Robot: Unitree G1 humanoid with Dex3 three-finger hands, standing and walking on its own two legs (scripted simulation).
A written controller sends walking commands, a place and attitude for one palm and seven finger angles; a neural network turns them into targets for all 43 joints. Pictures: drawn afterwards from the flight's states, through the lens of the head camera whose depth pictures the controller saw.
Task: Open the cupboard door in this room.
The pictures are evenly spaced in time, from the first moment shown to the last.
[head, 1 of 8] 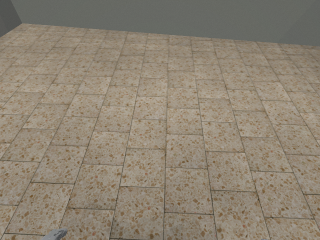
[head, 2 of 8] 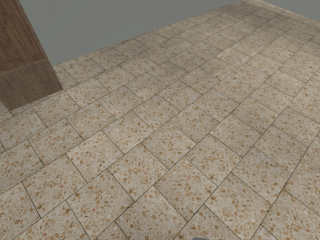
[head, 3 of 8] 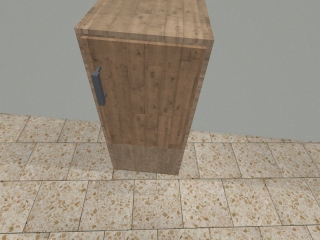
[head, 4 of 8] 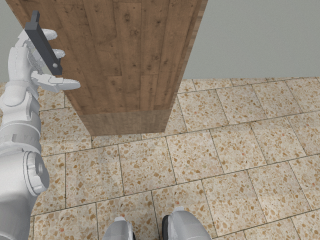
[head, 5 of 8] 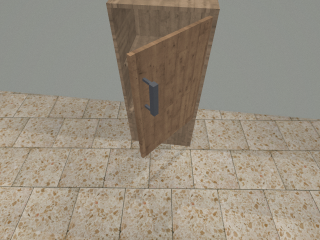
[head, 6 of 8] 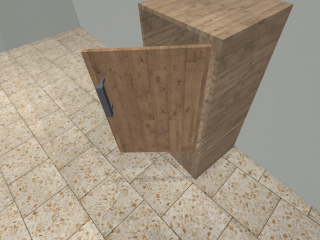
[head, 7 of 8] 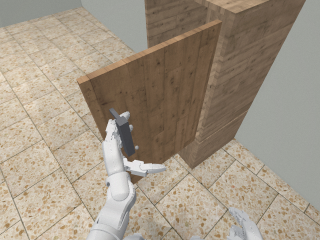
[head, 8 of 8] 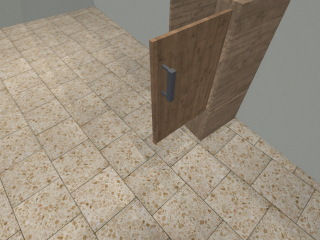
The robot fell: no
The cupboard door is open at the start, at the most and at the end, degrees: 0 95 93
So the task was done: yes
